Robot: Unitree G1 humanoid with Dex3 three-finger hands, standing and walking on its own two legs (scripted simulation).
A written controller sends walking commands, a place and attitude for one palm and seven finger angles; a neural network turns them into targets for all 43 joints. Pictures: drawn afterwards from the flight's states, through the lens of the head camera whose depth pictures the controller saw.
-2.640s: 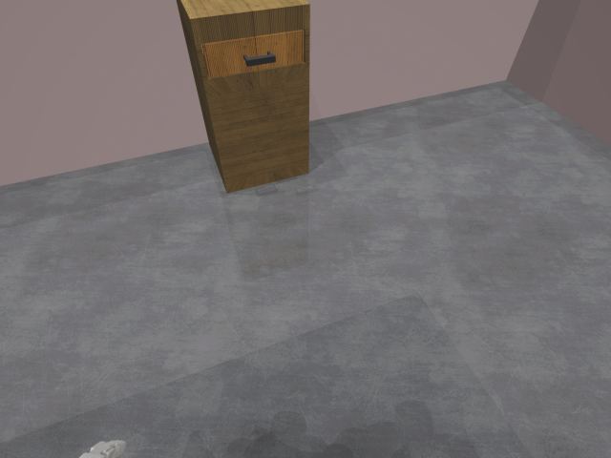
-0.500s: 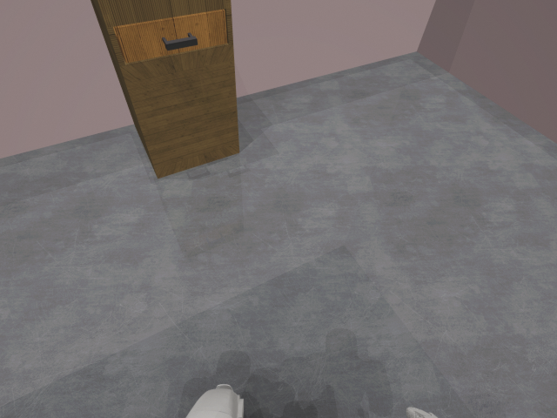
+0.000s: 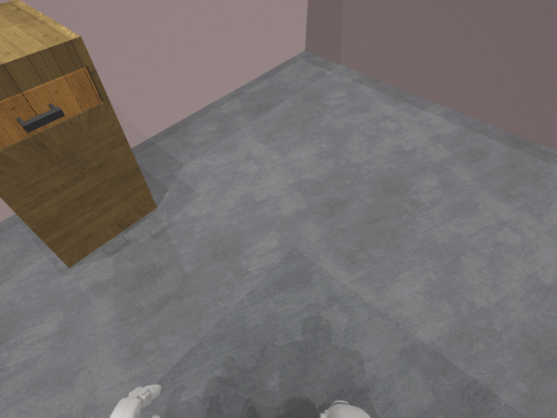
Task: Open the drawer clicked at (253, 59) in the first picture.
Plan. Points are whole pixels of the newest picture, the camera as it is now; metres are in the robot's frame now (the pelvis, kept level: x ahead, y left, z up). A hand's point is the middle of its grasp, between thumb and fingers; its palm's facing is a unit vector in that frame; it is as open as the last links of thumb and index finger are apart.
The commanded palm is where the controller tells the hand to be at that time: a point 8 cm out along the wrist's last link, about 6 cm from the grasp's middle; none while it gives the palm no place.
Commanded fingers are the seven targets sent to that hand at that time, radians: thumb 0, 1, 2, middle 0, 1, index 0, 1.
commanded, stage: walk to a spot facing it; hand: left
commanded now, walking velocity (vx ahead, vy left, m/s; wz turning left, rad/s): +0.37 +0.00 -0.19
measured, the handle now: (39, 116) +0.92 +0.71 -0.12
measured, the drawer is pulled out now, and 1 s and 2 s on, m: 0.00 0.00 0.00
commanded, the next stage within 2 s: turn to face it in 0.86 s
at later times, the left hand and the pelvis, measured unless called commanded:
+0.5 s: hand (164, 399) +0.19 +0.21 -0.20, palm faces +0.02 -0.99 -0.16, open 7.3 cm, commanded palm none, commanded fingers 0.00 0.90 0.90 -0.20 -0.30 -0.20 -0.30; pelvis +0.23 +0.02 -0.02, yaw -4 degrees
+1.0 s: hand (231, 210) +0.60 +0.12 -0.18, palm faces -0.25 -0.94 -0.23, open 7.3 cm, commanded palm none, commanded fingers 0.00 0.90 0.90 -0.20 -0.30 -0.20 -0.30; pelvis +0.45 -0.04 -0.02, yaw -15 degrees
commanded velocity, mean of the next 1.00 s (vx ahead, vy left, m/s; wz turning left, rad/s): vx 0.32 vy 0.00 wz -0.21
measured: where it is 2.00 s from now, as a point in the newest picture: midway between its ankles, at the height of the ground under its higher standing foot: (304, 304)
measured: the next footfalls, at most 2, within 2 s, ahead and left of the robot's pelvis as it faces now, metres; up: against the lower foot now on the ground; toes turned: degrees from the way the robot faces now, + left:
right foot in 0.06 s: +0.15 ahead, -0.12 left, +0.00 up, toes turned -9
left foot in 0.46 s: +0.34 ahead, +0.12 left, +0.00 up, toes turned +8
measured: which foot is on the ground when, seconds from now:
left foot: down 0.00-0.06, up 0.08-0.44, down 0.46-0.96, up 0.98-1.00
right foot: up 0.00-0.04, down 0.06-0.48, up 0.50-0.96, down 0.98-1.00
